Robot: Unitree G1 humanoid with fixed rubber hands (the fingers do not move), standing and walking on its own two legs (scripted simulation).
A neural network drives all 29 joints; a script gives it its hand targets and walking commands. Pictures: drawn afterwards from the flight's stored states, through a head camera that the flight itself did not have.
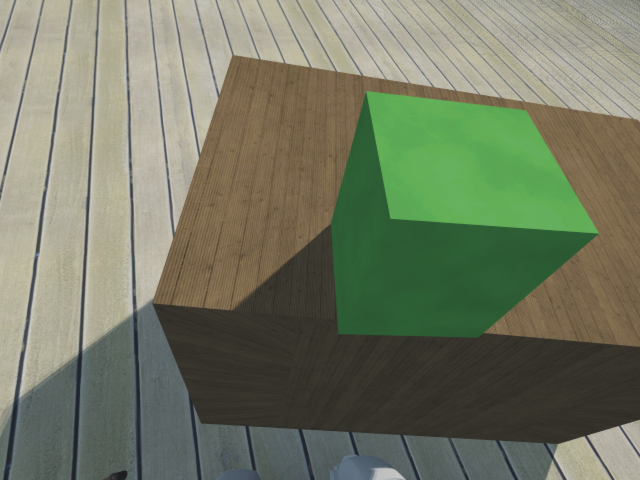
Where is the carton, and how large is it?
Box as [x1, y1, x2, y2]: [331, 91, 598, 337]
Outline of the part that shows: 338,333 477,337 598,233 525,110 366,91 331,221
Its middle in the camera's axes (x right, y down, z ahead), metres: +0.14 -0.02 +0.52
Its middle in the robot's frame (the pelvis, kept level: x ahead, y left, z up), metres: +0.42 -0.11 +0.09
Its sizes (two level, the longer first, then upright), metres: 0.210 0.200 0.250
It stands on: a pedestal, 0.71 m high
